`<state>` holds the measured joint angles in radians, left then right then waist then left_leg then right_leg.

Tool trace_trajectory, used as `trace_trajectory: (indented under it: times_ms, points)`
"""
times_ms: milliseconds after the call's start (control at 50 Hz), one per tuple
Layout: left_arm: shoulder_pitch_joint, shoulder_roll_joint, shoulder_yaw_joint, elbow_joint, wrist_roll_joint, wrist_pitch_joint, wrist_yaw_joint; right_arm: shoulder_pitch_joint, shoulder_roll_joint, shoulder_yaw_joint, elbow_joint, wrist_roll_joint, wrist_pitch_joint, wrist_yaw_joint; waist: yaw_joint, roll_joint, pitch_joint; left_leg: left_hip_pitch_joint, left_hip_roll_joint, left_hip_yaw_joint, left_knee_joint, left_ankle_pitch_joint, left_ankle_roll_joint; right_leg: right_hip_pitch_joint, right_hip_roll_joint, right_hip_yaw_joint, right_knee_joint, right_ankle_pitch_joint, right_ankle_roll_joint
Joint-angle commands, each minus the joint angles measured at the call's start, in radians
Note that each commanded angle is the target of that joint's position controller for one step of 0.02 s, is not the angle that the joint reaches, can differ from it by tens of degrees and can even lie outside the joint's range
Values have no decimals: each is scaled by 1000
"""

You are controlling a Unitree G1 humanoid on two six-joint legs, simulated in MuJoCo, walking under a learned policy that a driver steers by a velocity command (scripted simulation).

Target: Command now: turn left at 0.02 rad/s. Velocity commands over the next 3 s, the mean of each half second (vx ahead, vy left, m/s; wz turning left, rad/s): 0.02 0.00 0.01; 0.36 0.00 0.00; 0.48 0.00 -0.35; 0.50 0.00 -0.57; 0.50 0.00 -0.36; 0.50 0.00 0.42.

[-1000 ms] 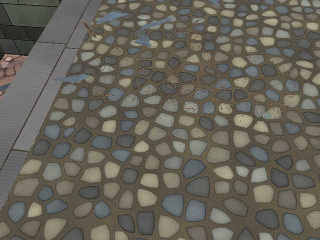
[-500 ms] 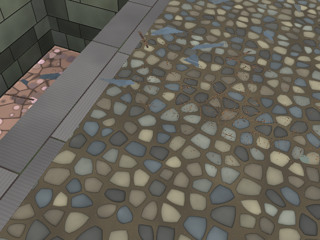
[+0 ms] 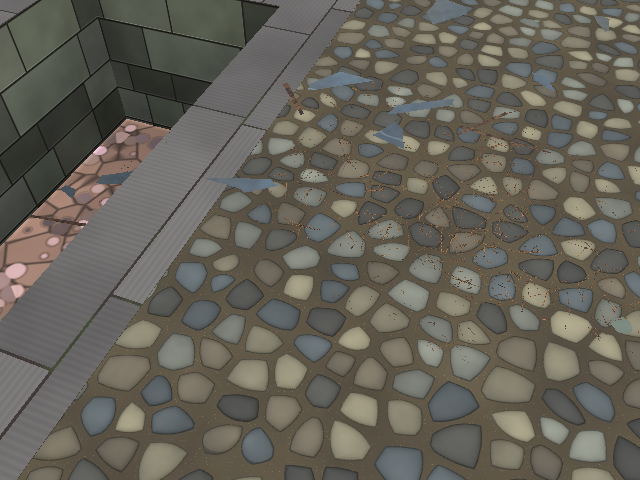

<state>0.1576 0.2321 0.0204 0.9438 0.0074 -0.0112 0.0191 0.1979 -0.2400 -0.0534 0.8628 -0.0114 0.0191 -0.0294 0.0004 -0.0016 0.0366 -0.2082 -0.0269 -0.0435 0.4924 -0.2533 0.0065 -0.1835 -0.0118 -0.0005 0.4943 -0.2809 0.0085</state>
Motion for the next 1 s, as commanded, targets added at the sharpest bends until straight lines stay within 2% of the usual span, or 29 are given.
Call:
trace_trajectory:
  times_ms: [20, 400, 420, 460, 480, 500, 540, 560, 580, 600, 620, 640, 660, 680, 700, 720, 740, 760, 780, 800, 840, 900, 940, 1000]
  points:
    - [-11, 120, 23, -22, -1, -9, 4, -13, -102, -22, -23, 2, -14, -7, 5, 7, -30, 35, 51, -53, -74, 162, 15, -33, -45, 49, -100, 111, -23]
    - [39, 108, 11, 87, -3, -2, 15, 3, -88, -7, 141, 8, -18, -14, 5, 1, -10, 35, 45, -26, -91, 153, 10, -29, -20, 34, -116, 117, -26]
    - [60, 101, 9, 99, -4, -1, 17, 19, -79, -5, 156, 9, -17, -15, 5, -1, -32, 41, 31, -11, -90, 52, 12, -21, -10, 26, -121, 14, -30]
    - [66, 131, 20, 98, -17, 4, 23, 23, -91, -10, 161, 20, -16, -17, 5, -26, 19, -40, -4, 18, -46, -283, 33, -72, -9, 49, -125, -319, -67]
    - [71, 140, 23, 91, -20, 1, 25, 12, -93, -10, 154, 20, -23, -17, 11, -37, 63, -103, -3, 14, -29, -372, 45, -101, -36, 93, -147, -437, -93]
    - [92, 152, 27, 90, -24, -8, 24, -1, -83, -7, 145, 22, -37, -14, 20, -57, 93, -157, 2, 13, 2, -376, 52, -102, -79, 159, -176, -497, -122]
    - [161, 193, 45, 106, -33, -30, 19, -25, -40, 1, 132, 28, -71, 1, 35, -151, 95, -229, -5, 69, 153, -220, 40, -36, -222, 363, -278, -553, -202]
    - [160, 208, 52, 104, -35, -36, 17, -32, -35, 3, 128, 32, -83, 10, 31, -174, 102, -228, 18, 64, 217, -166, 46, -52, -285, 447, -319, -542, -239]
    - [138, 200, 52, 91, -34, -41, 14, -24, -40, 1, 130, 35, -92, 18, 15, -158, 105, -208, 35, 55, 228, -170, 59, -80, -299, 459, -330, -511, -246]
    - [98, 194, 50, 74, -36, -44, 10, 4, -34, 2, 139, 39, -98, 23, -14, -152, 108, -151, 39, 63, 165, -187, 76, -116, -282, 418, -319, -476, -230]
    - [39, 188, 48, 51, -44, -43, 5, 65, -28, 2, 163, 43, -103, 25, -56, -147, 108, -16, 31, 77, 33, -163, 91, -191, -234, 336, -285, -423, -195]
    - [2, 171, 44, 32, -45, -42, 1, 141, -45, -8, 200, 40, -104, 23, -87, -112, 97, 128, 13, 75, -52, -87, 86, -260, -161, 242, -208, -330, -154]
    - [-21, 126, 32, 15, -38, -48, -3, 239, -92, -23, 231, 33, -104, 20, -114, 6, 54, 257, 100, -74, -119, -99, 101, -343, -79, 124, 1, -190, -105]
    - [-38, 70, 19, -23, -32, -64, -4, 372, -204, -51, 259, 36, -108, 24, -140, 279, 7, 392, 293, -434, -274, -241, 206, -516, 46, -45, 329, -150, -39]
    - [-52, 106, 28, -37, -40, -82, -2, 381, -185, -38, 255, 19, -123, 35, -132, 256, 23, 391, 402, -639, -323, -226, 283, -631, 43, 31, 550, -276, -40]
    - [-24, 119, 32, -29, -55, -93, -11, 315, -122, -18, 235, 16, -136, 36, -83, 141, 63, 388, 397, -572, -305, -171, 274, -698, -10, 84, 665, -216, -62]
    - [1, 110, 31, -14, -59, -100, -21, 271, -98, -10, 215, 18, -144, 39, -59, 104, 60, 385, 356, -466, -303, -111, 242, -715, -44, 83, 690, -125, -80]
    - [-11, 115, 35, -14, -50, -106, -25, 242, -99, -6, 203, 21, -143, 43, -46, 70, 66, 381, 332, -385, -313, -29, 214, -731, -71, 69, 668, -50, -86]
    - [-35, 122, 42, -20, -40, -108, -30, 232, -77, 5, 199, 19, -138, 44, -42, 66, 66, 360, 305, -302, -320, 98, 187, -710, -95, 58, 625, 7, -83]
    - [-44, 113, 43, -24, -35, -105, -36, 245, -53, 14, 200, 15, -129, 42, -41, 81, 54, 339, 273, -232, -327, 193, 172, -671, -101, 36, 587, 42, -72]
    - [-83, 76, 35, -40, -28, -95, -46, 273, -62, 17, 201, 11, -115, 30, -48, 90, 51, 298, 241, -148, -344, 302, 174, -633, -93, -5, 500, 102, -40]
    - [-232, 37, 13, -104, -28, -87, -48, 271, -108, 14, 187, 7, -107, 11, -72, 78, 95, 164, 205, -67, -391, 301, 170, -519, -55, -50, 246, 227, -12]
    - [-286, 46, 9, -129, -33, -84, -52, 306, -131, 8, 194, 13, -110, 6, -82, 98, 108, 132, 214, -50, -422, 281, 174, -437, -29, -71, 145, 284, -14]
    - [-315, 79, 14, -159, -40, -84, -62, 315, -134, -1, 206, 30, -110, 5, -58, 102, 124, 214, 259, -35, -403, 341, 158, -416, -30, -41, 59, 300, -53]
